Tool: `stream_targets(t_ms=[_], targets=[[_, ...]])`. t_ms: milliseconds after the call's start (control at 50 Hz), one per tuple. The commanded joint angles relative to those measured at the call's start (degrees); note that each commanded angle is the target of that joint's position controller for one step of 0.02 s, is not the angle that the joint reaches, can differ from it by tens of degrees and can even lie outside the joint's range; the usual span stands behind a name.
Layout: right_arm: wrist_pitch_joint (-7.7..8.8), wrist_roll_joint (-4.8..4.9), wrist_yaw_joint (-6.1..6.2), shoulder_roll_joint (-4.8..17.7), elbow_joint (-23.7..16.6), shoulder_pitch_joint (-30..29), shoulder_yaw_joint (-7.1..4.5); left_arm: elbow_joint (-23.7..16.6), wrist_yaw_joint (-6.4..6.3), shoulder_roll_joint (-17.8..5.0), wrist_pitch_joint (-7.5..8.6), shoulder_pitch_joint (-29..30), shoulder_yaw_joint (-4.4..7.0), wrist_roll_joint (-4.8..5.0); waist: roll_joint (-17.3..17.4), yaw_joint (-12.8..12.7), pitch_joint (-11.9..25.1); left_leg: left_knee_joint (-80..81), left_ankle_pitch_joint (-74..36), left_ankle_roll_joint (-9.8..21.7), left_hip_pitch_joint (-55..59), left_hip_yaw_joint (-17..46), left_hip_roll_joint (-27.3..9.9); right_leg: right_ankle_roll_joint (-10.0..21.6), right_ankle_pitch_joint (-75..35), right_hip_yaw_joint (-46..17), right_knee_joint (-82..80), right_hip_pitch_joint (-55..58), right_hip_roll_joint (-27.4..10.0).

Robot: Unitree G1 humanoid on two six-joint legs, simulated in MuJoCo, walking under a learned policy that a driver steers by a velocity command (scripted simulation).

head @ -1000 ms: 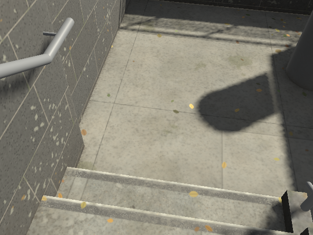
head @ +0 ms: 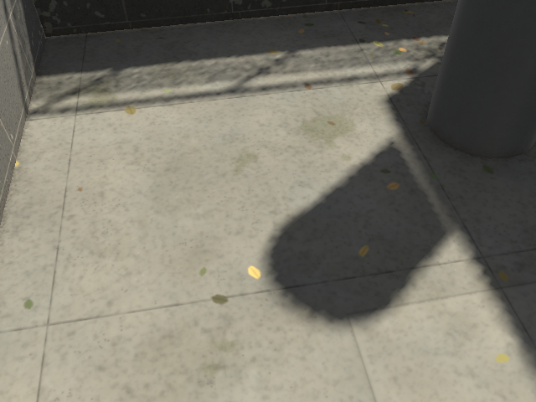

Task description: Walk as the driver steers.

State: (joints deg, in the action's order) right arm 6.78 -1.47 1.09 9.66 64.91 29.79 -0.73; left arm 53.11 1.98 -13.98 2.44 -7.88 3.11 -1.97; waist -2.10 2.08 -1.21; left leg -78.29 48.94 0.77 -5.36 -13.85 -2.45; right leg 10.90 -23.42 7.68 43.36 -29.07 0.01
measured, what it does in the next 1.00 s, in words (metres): goes down: right foot 0.18 m lower, then left foot 0.18 m lower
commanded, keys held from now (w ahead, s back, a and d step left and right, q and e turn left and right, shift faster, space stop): w+e+shift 0.20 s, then w+q+shift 0.80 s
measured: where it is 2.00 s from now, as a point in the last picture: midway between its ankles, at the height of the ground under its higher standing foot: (202, 133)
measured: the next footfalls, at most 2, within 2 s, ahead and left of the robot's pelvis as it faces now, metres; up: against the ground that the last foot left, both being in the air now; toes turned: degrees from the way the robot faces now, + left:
right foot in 0.02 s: +0.09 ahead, -0.03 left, -0.18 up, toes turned -3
left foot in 0.38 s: +0.55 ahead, +0.08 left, -0.35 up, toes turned -12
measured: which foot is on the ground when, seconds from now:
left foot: up 0.00-0.36, down 0.38-0.74, up 0.76-1.00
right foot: up 0.00-0.00, down 0.02-0.38, up 0.40-0.72, down 0.74-1.00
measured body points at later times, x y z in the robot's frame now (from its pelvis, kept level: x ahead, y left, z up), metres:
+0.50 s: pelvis +0.48 +0.02 -0.22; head +0.49 +0.02 +0.23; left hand +0.61 +0.25 -0.36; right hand +0.42 -0.23 -0.37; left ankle +0.51 +0.09 -0.95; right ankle +0.35 -0.08 -0.75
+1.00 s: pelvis +0.93 -0.02 -0.21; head +0.96 -0.02 +0.24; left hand +0.85 +0.26 -0.34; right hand +1.19 -0.25 -0.29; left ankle +0.99 +0.11 -0.86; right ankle +0.86 -0.16 -0.95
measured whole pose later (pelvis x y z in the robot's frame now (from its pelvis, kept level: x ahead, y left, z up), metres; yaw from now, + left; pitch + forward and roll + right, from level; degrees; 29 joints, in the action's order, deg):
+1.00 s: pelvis +0.93 -0.02 -0.21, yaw +14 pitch +2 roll -2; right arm 0.1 -1.7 -3.5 20.1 40.1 6.4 -5.6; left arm 54.1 -0.5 -16.7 7.1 -23.6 4.0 -1.2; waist 3.0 -2.5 -0.4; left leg -68.1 9.5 6.7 -44.1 -1.3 -4.5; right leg -1.0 18.9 10.5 17.6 -0.3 0.0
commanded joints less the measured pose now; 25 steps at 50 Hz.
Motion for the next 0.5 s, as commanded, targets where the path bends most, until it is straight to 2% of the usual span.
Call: stream_targets(t_ms=[20,40,60,80,100,120,140,160,180,200,220,240,260,280,300,320,340,360,380,400,420,440,460,480,500], targets=[[-0.80,-0.94,2.06,10.1,-7.2,-24.7,-2.80,8.9,-1.03,-11.1,-1.60,-36.8,4.77,-0.04,-6.1,-27.4,-3.3,-50.5,-25.8,0.4,-40.6,3.2,2.9,9.9,9.9,-10.1,-20.1,45.4,-3.5],[-0.59,-0.93,2.42,7.3,-15.2,-18.6,-2.01,9.4,-1.53,-13.8,-0.07,-29.0,3.94,1.11,-17.9,-11.4,-7.8,-39.5,-12.0,1.2,-57.4,9.7,1.1,4.9,-24.2,-17.9,-6.3,48.9,-6.7],[-0.28,-2.94,1.54,8.9,-16.3,-15.4,-1.84,8.2,-1.92,-11.0,0.30,-27.9,3.20,1.81,-4.4,-8.5,-3.7,-26.7,-15.8,1.1,-60.8,15.4,-2.1,7.1,-12.2,-26.2,-5.3,50.9,-7.9],[-0.38,-3.46,0.74,9.4,-14.4,-12.4,-2.30,6.8,-2.01,-8.5,0.53,-23.2,2.32,1.96,7.7,-4.4,-3.7,-16.3,-19.2,1.3,-58.5,16.9,-3.2,8.0,2.9,-30.2,-6.4,43.2,-8.7],[-0.32,-4.24,0.35,7.8,-12.7,-11.8,-2.67,5.8,-2.06,-6.3,1.10,-19.2,1.15,2.38,12.0,-2.4,-3.2,-11.9,-20.7,0.7,-54.6,17.5,-2.8,8.3,4.1,-32.4,-6.5,35.4,-7.4],[-0.92,-3.07,-0.40,7.3,-17.1,-14.6,-2.95,2.2,-3.10,-10.0,2.26,-12.7,1.48,1.36,3.4,0.7,-2.9,7.6,-23.8,-3.0,-47.4,20.4,-3.4,13.8,3.6,-41.9,-11.3,22.1,-12.6],[-1.98,-3.14,-0.07,8.2,-17.6,-17.7,-3.05,1.1,-3.57,-11.9,2.83,-9.1,2.09,-0.08,0.8,1.3,-4.9,13.2,-26.9,-5.0,-39.0,20.5,-4.5,15.8,5.1,-46.1,-15.6,11.0,-14.9],[-2.61,-2.89,-0.25,8.9,-14.9,-15.3,-3.24,2.4,-3.20,-10.7,3.23,-12.4,2.06,-1.45,1.3,-0.1,-2.0,9.4,-38.0,-5.3,-34.2,17.9,-2.4,14.4,6.3,-42.8,-12.0,9.9,-11.9],[-2.10,-1.66,-0.85,10.5,-16.3,-20.0,-4.06,2.5,-3.30,-7.8,3.84,-12.9,1.75,-0.46,2.6,-1.2,-2.2,20.8,-53.9,-3.9,-35.7,20.6,-3.0,11.0,20.0,-38.7,-8.2,10.5,-6.7],[-1.43,-2.15,-2.22,9.6,-18.0,-23.3,-3.50,1.8,-3.68,-4.6,4.27,-12.0,0.64,1.16,6.1,-1.8,-2.6,35.7,-70.5,-2.5,-22.4,17.9,-1.5,6.2,31.4,-29.6,-5.1,0.3,1.2],[-1.38,-1.86,-3.33,6.0,-16.8,-21.6,-2.75,1.5,-3.40,-4.4,4.59,-10.2,0.31,1.75,5.7,-1.4,-1.4,39.9,-77.7,-1.3,-11.1,14.6,0.7,4.1,34.7,-25.4,-3.6,-3.6,4.1],[-1.36,-0.62,-4.27,4.7,-16.0,-21.4,-2.06,2.3,-3.35,-5.7,4.39,-11.4,0.49,1.72,3.4,-2.3,-1.8,42.1,-77.7,-0.5,-7.0,12.2,1.4,3.5,36.3,-24.3,-3.0,-4.1,4.4],[-1.80,0.59,-4.38,5.0,-16.8,-22.8,-1.77,3.3,-3.29,-5.4,4.08,-13.9,0.33,1.78,-0.1,-3.5,-3.8,43.4,-75.4,-0.5,-8.2,10.9,1.2,3.2,35.2,-24.3,-0.5,-1.6,3.6],[-1.89,0.56,-4.09,5.1,-17.6,-24.7,-1.67,4.4,-3.15,-4.5,4.11,-17.0,0.07,1.35,-2.1,-5.6,-6.2,46.9,-73.0,-0.1,-11.3,10.7,0.8,2.9,32.6,-24.4,2.9,3.8,3.3],[-1.81,0.79,-3.42,5.7,-18.2,-26.0,-1.77,5.6,-3.07,-4.5,4.05,-19.6,0.02,0.52,-1.8,-6.5,-6.2,51.1,-70.8,0.8,-13.6,10.4,0.6,2.6,27.3,-24.0,7.7,10.5,2.5],[-1.58,0.93,-2.76,8.1,-17.1,-22.4,-2.72,6.1,-3.27,-5.6,3.86,-20.2,0.16,-0.85,-1.1,-4.5,-5.6,56.4,-68.5,2.0,-14.8,11.1,-0.2,2.6,19.0,-23.9,14.0,18.1,2.0],[-1.33,0.63,-2.09,10.2,-14.5,-15.8,-3.64,6.4,-3.27,-7.3,3.58,-21.2,0.39,-1.48,0.1,-2.2,-2.3,60.0,-67.2,3.3,-11.4,11.7,0.0,2.4,6.9,-23.7,22.1,24.0,0.9],[-1.23,-0.58,-1.86,12.6,-11.0,-5.1,-4.94,6.1,-3.39,-7.5,3.11,-18.2,0.60,-1.32,0.2,3.7,0.1,62.5,-63.8,5.7,-1.9,10.6,0.3,2.2,-3.6,-21.6,36.9,21.7,-0.4],[-1.97,-1.17,-2.49,14.5,-7.0,7.0,-6.13,4.9,-2.98,-6.1,3.21,-10.9,1.19,-0.62,5.6,11.2,2.3,60.9,-63.8,11.2,12.7,16.5,-3.7,0.7,23.8,-16.0,64.3,7.3,5.9],[-2.16,-2.14,-3.85,13.0,-3.7,13.4,-5.47,1.5,-3.11,-0.3,4.28,-10.6,-0.11,0.21,14.2,8.4,4.9,37.9,-74.2,10.0,29.7,23.0,-8.9,-0.3,64.4,-15.4,77.2,-16.7,10.4],[-2.15,-1.74,-3.53,14.0,-4.6,11.3,-5.61,-2.9,-3.40,-0.1,4.70,-14.0,-1.08,1.95,23.1,3.4,12.4,43.8,-61.0,18.9,40.5,43.7,-16.4,-2.5,61.3,-12.5,78.8,-33.2,7.4],[-2.63,-0.57,-2.44,14.9,-6.0,5.1,-6.37,-3.7,-3.02,-2.3,4.83,-9.3,-1.89,0.36,19.6,4.8,10.9,58.0,-21.1,23.6,36.9,57.6,-21.6,-2.4,53.8,-12.5,66.0,-41.1,1.8],[-2.58,-1.30,-2.09,9.7,-7.9,1.0,-5.20,-3.7,-2.41,-4.4,4.91,-1.1,-1.35,-1.39,4.1,5.0,1.7,63.7,-12.3,20.9,20.4,57.2,-18.1,-4.0,50.1,-12.8,57.5,-35.9,-1.6],[-1.33,-1.30,-1.40,7.9,-7.7,-0.8,-3.85,-6.3,-1.79,-4.9,5.22,5.3,-0.71,-2.12,-0.6,3.0,-2.5,62.0,-17.1,18.5,10.8,55.6,-15.1,-5.7,43.4,-14.6,47.1,-32.2,-2.7],[-0.46,-0.68,-0.29,6.7,-6.9,-1.6,-3.06,-8.7,-0.70,-2.5,4.07,8.4,-1.65,-2.42,-2.7,-0.8,-6.5,63.2,-26.2,17.5,-4.7,50.3,-11.0,-8.4,41.2,-13.6,35.0,-24.6,-4.4]])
